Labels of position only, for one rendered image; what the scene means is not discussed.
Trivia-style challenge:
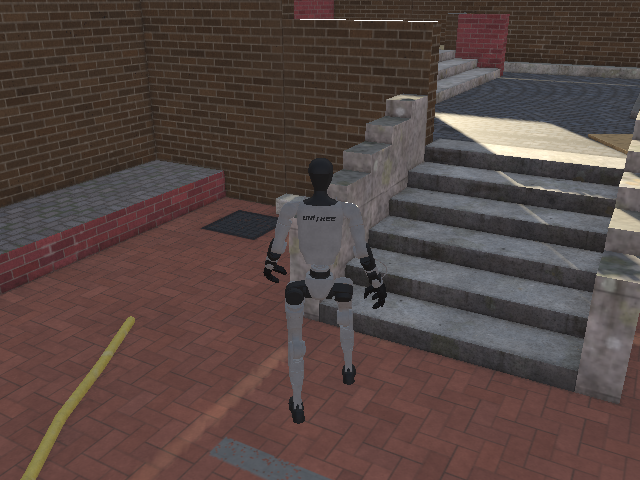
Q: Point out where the stairs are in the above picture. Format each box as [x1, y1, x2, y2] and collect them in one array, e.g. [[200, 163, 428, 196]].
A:
[[436, 50, 501, 104], [319, 146, 624, 392]]

